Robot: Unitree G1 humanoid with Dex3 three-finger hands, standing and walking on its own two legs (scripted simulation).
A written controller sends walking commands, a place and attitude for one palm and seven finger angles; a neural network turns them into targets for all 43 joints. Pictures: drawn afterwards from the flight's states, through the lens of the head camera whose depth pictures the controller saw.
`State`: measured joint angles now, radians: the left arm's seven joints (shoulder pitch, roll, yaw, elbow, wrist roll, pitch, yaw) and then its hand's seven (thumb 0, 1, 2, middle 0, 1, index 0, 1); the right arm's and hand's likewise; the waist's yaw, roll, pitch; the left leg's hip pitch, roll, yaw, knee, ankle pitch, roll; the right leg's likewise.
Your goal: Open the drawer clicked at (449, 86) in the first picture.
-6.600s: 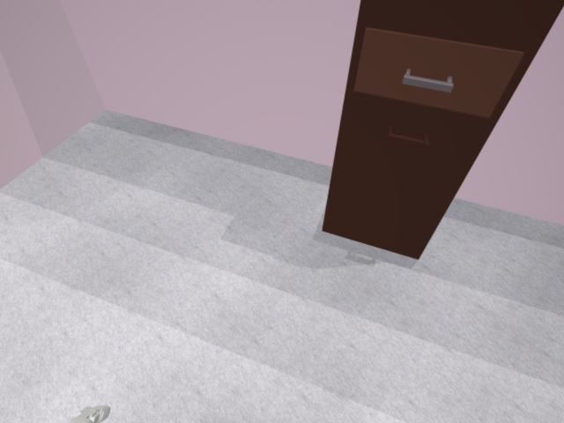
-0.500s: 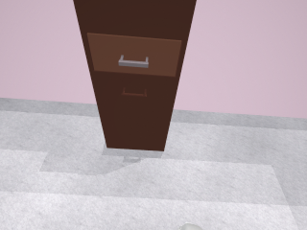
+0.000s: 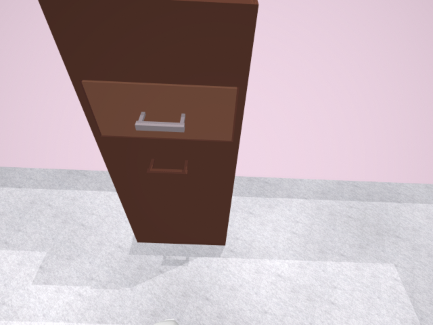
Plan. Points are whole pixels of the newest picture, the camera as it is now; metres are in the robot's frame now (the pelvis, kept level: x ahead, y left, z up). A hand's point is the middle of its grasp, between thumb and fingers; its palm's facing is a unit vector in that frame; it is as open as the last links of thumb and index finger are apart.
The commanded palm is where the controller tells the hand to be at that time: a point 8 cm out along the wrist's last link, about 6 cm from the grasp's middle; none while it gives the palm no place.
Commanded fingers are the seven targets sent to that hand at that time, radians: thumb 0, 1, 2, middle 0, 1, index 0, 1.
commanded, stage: come to a stop and stand still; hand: left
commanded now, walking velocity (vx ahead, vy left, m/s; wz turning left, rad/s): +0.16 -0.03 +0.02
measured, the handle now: (161, 121) +0.59 +0.18 +0.03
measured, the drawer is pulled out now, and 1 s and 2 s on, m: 0.00 0.00 0.00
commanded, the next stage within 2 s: look again from close up in 1.10 s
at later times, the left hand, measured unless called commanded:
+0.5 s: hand out of the picture +0.09 +0.17 -0.17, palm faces +0.02 -0.97 -0.25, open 7.4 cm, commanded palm none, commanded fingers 0.00 0.90 0.90 -0.20 -0.30 -0.20 -0.30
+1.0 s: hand out of the picture +0.04 +0.11 -0.17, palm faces +0.02 -0.98 -0.20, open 7.3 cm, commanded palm none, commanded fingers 0.00 0.90 0.90 -0.20 -0.30 -0.20 -0.30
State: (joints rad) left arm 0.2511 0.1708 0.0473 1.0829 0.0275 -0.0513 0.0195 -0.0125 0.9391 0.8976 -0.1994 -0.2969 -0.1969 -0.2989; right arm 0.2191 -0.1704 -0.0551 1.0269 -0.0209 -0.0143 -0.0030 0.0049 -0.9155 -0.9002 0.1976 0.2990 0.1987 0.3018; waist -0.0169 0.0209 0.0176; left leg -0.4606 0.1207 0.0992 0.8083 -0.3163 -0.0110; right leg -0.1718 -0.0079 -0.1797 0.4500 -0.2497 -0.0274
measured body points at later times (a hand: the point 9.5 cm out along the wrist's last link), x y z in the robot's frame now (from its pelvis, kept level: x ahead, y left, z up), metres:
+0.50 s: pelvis +0.04 -0.02 +0.00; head +0.06 -0.02 +0.45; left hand +0.09 +0.23 -0.15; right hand +0.10 -0.26 -0.15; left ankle +0.11 +0.11 -0.74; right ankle +0.03 -0.16 -0.72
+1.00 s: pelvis +0.02 -0.07 +0.01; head +0.03 -0.07 +0.46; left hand +0.04 +0.16 -0.15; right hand -0.01 -0.28 -0.16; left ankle +0.02 +0.07 -0.74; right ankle +0.04 -0.16 -0.74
